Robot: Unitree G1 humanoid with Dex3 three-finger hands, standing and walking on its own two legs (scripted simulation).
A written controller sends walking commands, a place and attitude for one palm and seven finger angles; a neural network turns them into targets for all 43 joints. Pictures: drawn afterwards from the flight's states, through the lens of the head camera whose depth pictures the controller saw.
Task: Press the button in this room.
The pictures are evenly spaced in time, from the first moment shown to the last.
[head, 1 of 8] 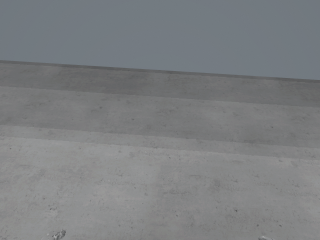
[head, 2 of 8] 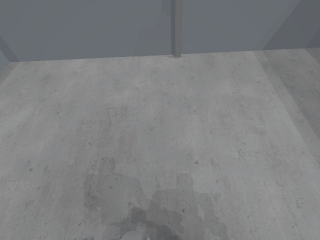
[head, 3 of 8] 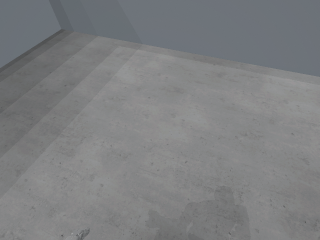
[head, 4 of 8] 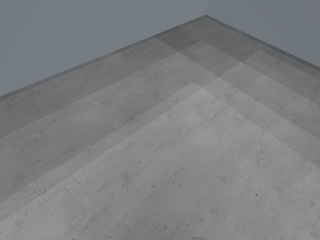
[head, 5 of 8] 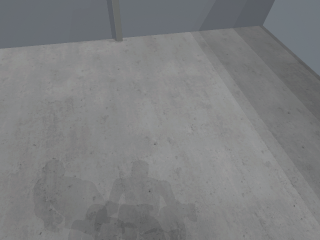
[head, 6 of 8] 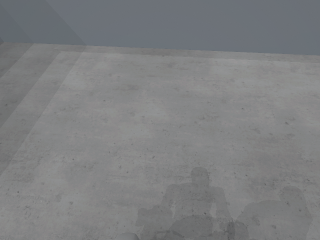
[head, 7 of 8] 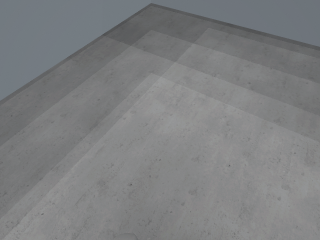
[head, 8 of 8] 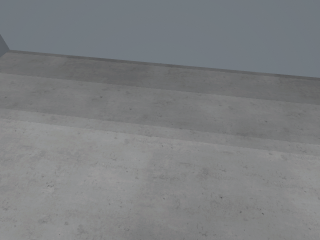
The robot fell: no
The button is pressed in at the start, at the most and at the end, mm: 0 0 0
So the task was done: no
